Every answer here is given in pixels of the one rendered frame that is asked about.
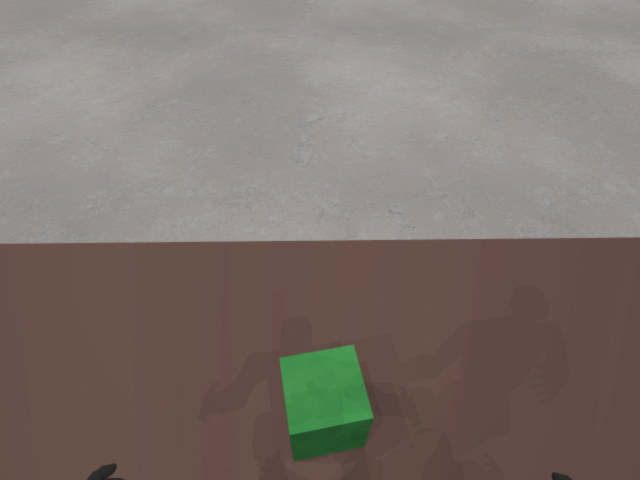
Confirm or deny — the carton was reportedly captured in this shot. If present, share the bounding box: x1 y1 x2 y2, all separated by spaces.
279 345 374 461

